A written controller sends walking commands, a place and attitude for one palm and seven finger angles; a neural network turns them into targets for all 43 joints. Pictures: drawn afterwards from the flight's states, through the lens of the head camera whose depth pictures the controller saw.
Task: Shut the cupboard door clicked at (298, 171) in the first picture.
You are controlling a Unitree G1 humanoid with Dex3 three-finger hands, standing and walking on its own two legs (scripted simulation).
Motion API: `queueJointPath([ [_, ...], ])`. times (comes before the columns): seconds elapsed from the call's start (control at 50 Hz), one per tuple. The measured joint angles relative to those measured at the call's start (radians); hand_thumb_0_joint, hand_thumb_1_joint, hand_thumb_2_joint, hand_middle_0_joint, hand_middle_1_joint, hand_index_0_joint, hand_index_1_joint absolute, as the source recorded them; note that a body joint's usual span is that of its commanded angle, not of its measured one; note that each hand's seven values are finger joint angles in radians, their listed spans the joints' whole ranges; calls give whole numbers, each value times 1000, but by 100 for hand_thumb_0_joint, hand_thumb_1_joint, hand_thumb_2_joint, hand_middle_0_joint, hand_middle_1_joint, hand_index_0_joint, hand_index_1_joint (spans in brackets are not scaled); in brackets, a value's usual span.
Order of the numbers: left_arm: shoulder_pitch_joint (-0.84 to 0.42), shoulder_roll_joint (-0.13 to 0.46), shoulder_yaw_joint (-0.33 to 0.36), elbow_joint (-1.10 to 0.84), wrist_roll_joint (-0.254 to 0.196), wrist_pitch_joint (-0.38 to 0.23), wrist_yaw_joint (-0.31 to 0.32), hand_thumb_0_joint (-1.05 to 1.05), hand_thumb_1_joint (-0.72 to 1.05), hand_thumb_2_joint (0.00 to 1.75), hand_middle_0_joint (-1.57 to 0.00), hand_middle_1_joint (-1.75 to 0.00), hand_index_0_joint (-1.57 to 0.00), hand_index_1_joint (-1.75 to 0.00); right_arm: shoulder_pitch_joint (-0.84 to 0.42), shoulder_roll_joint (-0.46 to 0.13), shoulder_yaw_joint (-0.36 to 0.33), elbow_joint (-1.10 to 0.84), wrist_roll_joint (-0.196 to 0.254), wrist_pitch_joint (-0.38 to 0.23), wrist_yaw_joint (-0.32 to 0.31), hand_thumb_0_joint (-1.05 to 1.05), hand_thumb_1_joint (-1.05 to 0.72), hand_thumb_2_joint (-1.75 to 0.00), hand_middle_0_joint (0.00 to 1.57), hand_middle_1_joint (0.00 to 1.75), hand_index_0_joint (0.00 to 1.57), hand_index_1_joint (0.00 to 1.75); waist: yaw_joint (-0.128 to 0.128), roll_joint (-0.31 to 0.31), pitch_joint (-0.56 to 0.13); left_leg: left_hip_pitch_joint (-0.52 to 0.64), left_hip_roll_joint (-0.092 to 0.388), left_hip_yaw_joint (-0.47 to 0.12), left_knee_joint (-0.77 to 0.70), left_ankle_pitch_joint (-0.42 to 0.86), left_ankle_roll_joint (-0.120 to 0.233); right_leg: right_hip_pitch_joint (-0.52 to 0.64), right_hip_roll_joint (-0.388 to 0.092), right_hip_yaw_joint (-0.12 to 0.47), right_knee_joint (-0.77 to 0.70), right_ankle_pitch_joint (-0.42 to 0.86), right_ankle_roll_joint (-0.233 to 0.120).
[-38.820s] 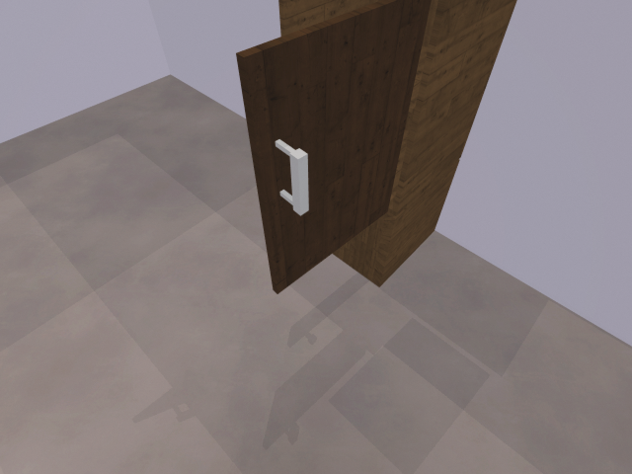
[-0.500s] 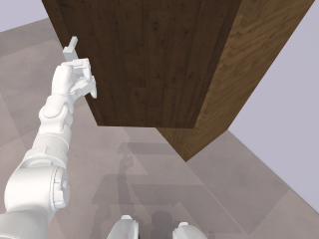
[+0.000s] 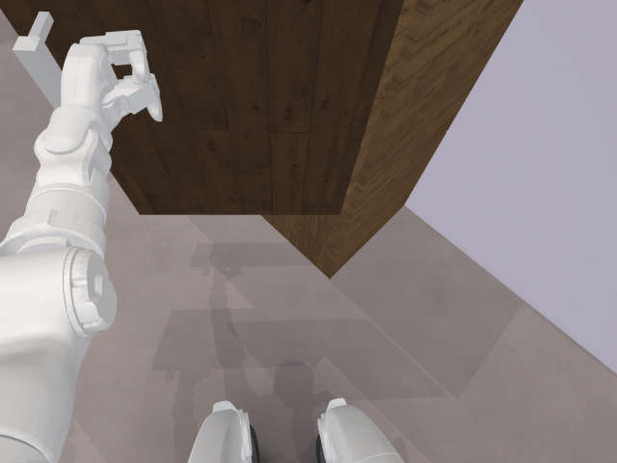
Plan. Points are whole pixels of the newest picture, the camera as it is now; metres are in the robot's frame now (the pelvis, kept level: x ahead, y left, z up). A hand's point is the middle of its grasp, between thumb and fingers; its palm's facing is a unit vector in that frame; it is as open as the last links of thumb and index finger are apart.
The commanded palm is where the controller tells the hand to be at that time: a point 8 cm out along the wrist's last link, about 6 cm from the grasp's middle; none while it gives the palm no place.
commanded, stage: push the door shut along its arc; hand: left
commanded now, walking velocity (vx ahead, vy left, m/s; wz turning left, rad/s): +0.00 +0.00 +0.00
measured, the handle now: (65, 81) +0.58 +0.22 +0.11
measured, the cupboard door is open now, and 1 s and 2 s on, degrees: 46 31 31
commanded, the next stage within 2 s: pull the fist back off the door in 0.72 s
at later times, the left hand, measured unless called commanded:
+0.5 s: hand (159, 70) +0.57 +0.11 +0.13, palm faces -0.27 -0.96 -0.02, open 3.3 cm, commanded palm +0.59 +0.14 +0.12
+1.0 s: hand (176, 43) +0.63 +0.09 +0.12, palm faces +0.10 -0.99 +0.11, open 3.0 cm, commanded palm +0.60 +0.10 +0.12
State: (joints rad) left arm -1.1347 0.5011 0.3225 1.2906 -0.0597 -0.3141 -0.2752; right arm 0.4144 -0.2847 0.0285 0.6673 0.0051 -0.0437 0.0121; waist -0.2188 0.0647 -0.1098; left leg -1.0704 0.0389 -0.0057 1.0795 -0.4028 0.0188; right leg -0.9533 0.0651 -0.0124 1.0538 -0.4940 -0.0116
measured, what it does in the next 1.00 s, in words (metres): stands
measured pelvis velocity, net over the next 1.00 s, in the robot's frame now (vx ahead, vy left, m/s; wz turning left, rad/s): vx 0.00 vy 0.00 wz -0.01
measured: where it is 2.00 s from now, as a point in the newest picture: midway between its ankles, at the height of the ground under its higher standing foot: outside the picture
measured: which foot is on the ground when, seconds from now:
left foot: down 0.00-1.00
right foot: down 0.00-1.00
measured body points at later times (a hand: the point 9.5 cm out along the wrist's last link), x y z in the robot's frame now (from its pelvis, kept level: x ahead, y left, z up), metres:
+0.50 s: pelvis +0.01 -0.01 -0.01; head +0.16 +0.00 +0.41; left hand +0.58 +0.16 +0.13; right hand -0.01 -0.29 -0.11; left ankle +0.05 +0.11 -0.66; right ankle +0.00 -0.12 -0.66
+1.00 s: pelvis +0.00 +0.00 -0.03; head +0.19 +0.02 +0.38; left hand +0.62 +0.14 +0.11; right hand -0.06 -0.24 -0.12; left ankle +0.05 +0.11 -0.66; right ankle +0.00 -0.12 -0.66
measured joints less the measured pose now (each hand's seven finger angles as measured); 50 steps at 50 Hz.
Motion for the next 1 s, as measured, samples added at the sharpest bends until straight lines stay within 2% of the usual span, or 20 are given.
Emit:
queueJointPath([
  [0.18,-36,59,6,32,8,38,-65,-1,88,90,-130,-150,-129,-150,27,3,8,-3,5,32,-2,0,-91,-90,20,30,20,30,-4,4,2,-8,10,-7,5,-12,-11,-9,11,-5,4,-10,-11],
  [0.3,-87,80,-32,48,-4,57,-95,0,90,92,-130,-150,-129,-150,13,-3,7,8,4,18,-11,0,-91,-90,20,30,20,30,-10,-2,7,-32,11,-27,19,-15,-19,-24,15,-25,11,-15,-20],
  [0.48,-153,81,-69,50,-10,83,-119,2,95,95,-130,-150,-129,-150,-25,-18,0,27,-2,-9,-16,0,-91,-90,20,30,20,30,-12,-5,9,-75,10,-42,47,-21,-22,-59,16,-40,33,-23,-24],
  [0.84,-348,146,-116,112,36,140,-134,1,98,98,-130,-150,-129,-150,-29,9,25,63,-21,-60,-33,0,-91,-90,20,30,20,30,-59,7,20,-208,10,-52,138,-42,-9,-181,18,-50,108,-41,-12],
  [0.86,-354,133,-88,108,33,153,-105,1,98,97,-130,-150,-130,-150,-20,11,23,59,-25,-58,-31,0,-91,-90,20,30,20,30,-57,11,19,-215,10,-53,141,-43,-8,-187,18,-51,109,-41,-11],
  [0.88,-357,111,-57,103,29,163,-47,1,96,96,-130,-150,-130,-150,-7,13,21,52,-32,-56,-25,0,-91,-90,20,30,20,30,-53,14,15,-223,11,-53,142,-43,-8,-193,19,-51,108,-40,-9],
  [0.94,-361,47,19,93,31,181,169,1,90,94,-130,-150,-130,-150,27,27,19,34,-58,-48,9,0,-91,-90,20,30,20,30,-57,14,-3,-235,8,-48,137,-41,-6,-208,16,-46,106,-38,-5],
  [0.98,-345,7,51,69,61,181,313,0,89,92,-130,-150,-129,-150,48,37,16,20,-80,-38,37,0,-91,-90,20,30,20,30,-63,15,-13,-236,7,-45,132,-40,-6,-210,14,-43,101,-37,-3],
  [1.0,-332,-10,62,56,91,172,379,0,88,92,-130,-150,-129,-150,58,41,15,14,-93,-35,52,0,-91,-90,20,30,20,30,-66,17,-18,-236,7,-43,129,-40,-5,-210,14,-41,99,-37,-2],
])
